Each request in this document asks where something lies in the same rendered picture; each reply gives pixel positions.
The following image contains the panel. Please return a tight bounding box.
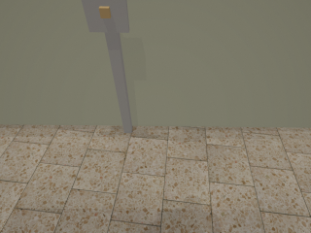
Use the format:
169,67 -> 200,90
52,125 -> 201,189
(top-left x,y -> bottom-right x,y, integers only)
82,0 -> 132,133

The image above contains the button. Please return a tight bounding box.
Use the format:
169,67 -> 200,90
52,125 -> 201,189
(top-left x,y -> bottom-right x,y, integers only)
98,6 -> 111,18

